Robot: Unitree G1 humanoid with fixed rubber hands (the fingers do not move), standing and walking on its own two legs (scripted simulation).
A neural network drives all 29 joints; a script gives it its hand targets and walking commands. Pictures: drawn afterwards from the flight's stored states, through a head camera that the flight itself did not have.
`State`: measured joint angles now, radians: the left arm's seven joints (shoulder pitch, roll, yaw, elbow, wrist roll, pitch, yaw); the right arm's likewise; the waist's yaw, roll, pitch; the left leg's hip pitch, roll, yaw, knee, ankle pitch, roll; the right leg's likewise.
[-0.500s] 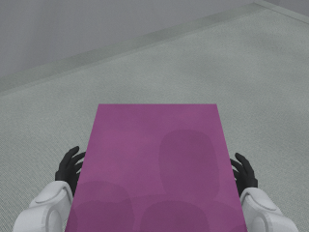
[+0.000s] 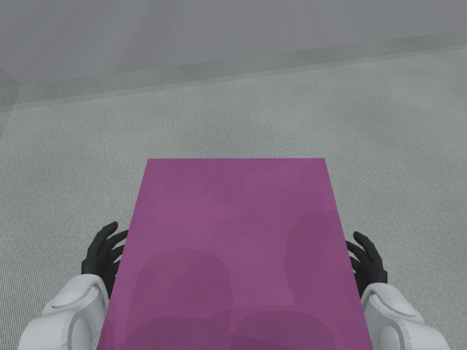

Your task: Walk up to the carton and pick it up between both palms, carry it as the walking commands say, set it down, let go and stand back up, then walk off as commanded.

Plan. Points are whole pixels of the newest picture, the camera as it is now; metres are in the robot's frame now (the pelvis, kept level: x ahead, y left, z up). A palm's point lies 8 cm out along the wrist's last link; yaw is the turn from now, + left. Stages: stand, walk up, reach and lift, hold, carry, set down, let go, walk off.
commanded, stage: carry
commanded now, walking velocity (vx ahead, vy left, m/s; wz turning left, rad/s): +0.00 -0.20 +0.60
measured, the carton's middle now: (235, 273) +0.26 +0.01 +0.00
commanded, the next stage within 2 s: none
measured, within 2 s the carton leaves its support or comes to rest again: neither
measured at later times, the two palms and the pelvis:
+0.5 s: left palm out of the picture +0.11 +0.11 +0.07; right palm (410, 283) +0.23 -0.25 +0.05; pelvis -0.03 -0.14 +0.00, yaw +18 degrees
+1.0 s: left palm out of the picture +0.05 +0.00 +0.07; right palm (438, 260) +0.27 -0.31 +0.05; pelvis -0.02 -0.28 +0.00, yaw +36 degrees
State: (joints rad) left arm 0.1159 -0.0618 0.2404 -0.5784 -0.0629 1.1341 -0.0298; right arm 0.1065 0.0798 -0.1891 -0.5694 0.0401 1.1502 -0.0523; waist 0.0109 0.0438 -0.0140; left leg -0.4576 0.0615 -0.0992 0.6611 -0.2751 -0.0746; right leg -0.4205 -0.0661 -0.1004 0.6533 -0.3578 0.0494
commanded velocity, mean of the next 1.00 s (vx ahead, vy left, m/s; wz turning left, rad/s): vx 0.00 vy -0.20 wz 0.60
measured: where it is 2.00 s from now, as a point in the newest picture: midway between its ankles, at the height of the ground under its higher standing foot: outside the picture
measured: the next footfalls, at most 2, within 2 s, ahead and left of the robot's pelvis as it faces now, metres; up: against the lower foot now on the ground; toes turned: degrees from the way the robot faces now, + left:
left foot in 0.24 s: +0.00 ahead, +0.05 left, +0.00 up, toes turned +16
right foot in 0.46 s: +0.07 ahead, -0.23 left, +0.00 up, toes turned +9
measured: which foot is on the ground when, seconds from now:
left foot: down 0.00-0.02, up 0.04-0.22, down 0.24-0.48, up 0.50-0.72, down 0.74-0.98, up 1.00-1.00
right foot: down 0.00-0.26, up 0.28-0.44, down 0.46-0.74, up 0.76-0.96, down 0.98-1.00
